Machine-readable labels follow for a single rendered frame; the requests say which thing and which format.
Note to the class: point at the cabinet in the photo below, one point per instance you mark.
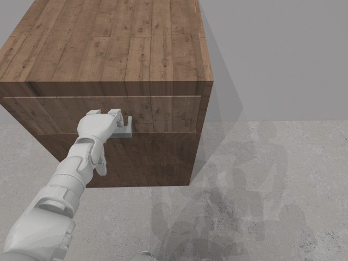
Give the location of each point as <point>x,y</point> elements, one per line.
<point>114,48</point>

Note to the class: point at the drawer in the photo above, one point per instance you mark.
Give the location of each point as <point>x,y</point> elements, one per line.
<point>62,114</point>

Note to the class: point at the robot left shin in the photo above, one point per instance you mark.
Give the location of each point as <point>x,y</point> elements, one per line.
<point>146,253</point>

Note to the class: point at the handle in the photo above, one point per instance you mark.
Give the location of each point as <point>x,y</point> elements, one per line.
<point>123,132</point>

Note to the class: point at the robot left hand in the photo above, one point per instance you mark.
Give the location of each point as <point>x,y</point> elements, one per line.
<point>101,126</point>

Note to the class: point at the left robot forearm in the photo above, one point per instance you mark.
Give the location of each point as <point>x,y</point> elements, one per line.
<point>62,193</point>

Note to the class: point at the robot left upper arm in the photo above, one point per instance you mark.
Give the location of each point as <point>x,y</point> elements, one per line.
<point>42,236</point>

